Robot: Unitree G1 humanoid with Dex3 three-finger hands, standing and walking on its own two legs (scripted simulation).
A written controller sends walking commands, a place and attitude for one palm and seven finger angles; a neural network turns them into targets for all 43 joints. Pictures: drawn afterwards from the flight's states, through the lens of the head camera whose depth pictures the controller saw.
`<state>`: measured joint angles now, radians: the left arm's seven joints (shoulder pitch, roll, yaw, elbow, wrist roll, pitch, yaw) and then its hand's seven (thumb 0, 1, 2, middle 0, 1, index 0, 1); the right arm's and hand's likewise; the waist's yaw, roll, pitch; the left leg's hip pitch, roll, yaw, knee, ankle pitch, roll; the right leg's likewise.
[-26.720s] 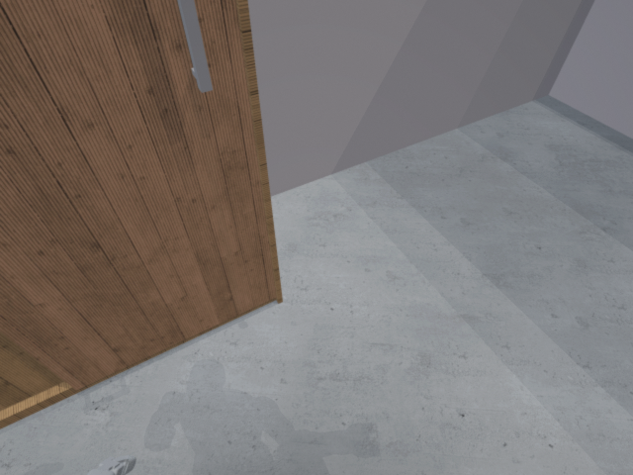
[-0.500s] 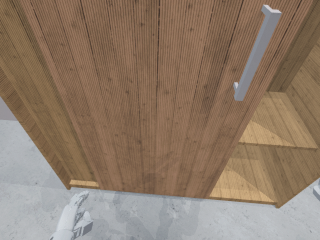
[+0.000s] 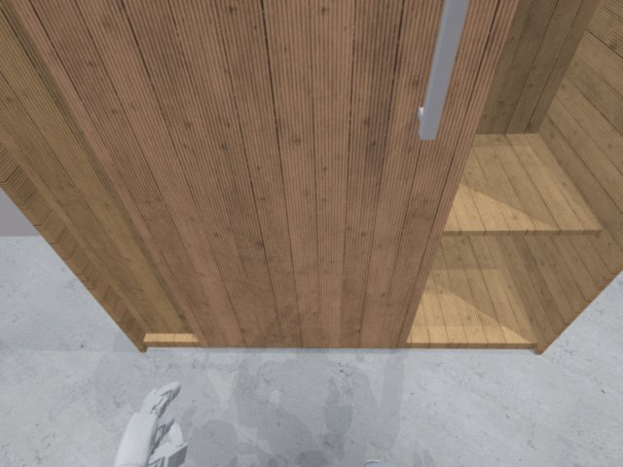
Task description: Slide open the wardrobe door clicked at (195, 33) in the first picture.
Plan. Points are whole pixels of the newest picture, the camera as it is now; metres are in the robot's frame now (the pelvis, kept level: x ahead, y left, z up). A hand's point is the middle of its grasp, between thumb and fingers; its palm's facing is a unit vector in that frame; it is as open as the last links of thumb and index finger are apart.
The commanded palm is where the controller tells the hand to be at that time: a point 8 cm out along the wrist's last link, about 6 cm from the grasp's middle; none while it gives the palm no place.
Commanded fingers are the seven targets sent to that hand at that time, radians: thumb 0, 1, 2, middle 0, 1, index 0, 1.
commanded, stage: step back with the hand held close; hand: right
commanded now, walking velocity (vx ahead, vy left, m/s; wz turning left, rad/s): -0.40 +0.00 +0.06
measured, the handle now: (439, 53) +0.58 -0.16 +0.26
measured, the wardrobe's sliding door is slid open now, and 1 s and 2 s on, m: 0.44 0.44 0.44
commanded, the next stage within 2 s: stop stepping back and stand still in 0.34 s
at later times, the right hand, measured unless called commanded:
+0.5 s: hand out of the picture +0.15 -0.28 +0.17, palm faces +0.33 +0.85 -0.40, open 7.4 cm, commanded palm +0.07 -0.31 +0.19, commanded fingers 0.00 -0.90 -0.90 0.20 0.30 0.20 0.30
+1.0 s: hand out of the picture +0.08 -0.29 +0.17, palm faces +0.37 +0.84 -0.40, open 7.5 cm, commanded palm +0.01 -0.33 +0.19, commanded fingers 0.00 -0.90 -0.90 0.20 0.30 0.20 0.30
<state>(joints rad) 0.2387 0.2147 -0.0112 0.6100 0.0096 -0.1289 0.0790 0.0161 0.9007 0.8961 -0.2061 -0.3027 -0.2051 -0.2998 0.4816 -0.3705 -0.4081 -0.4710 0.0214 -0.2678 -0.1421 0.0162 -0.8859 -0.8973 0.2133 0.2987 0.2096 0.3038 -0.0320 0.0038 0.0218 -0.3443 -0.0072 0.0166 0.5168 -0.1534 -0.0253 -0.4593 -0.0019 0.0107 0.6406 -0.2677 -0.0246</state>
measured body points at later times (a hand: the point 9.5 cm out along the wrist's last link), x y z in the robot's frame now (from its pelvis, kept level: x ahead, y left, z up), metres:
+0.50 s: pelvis -0.09 -0.02 +0.01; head -0.06 -0.06 +0.46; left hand +0.09 +0.21 -0.05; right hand +0.12 -0.32 +0.19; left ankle -0.12 +0.11 -0.69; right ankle +0.03 -0.08 -0.73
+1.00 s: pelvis -0.15 -0.04 +0.01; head -0.16 -0.07 +0.46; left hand -0.05 +0.20 -0.07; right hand +0.05 -0.33 +0.20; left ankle -0.17 +0.05 -0.71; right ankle -0.13 -0.15 -0.73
